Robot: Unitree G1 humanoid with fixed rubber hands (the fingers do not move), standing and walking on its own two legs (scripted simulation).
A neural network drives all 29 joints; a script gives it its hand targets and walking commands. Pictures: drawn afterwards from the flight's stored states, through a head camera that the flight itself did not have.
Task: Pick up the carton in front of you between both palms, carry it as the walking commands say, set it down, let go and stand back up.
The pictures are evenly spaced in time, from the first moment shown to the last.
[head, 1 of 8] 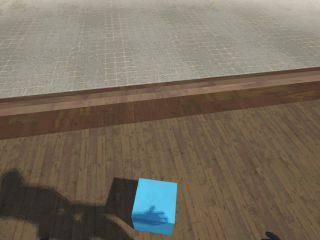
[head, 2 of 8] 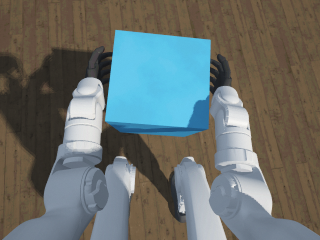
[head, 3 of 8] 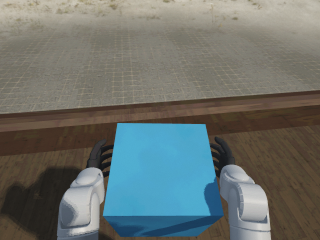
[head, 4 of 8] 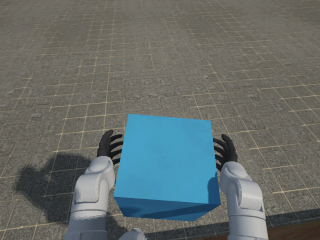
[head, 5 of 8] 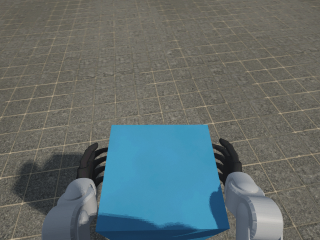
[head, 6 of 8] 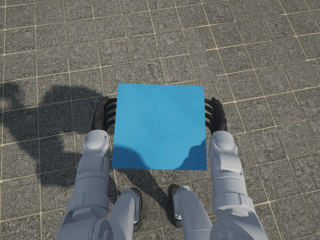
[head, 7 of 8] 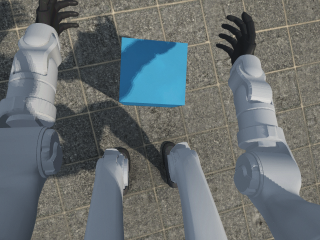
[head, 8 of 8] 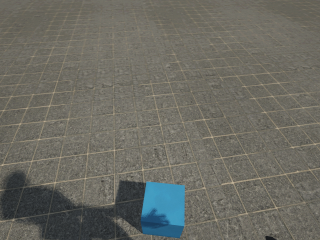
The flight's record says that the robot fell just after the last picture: no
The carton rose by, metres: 0.68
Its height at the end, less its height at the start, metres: -0.97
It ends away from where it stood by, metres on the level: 4.90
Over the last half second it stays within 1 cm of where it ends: yes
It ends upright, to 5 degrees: yes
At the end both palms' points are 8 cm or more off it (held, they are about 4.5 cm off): yes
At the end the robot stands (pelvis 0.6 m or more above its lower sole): yes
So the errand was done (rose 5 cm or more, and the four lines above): yes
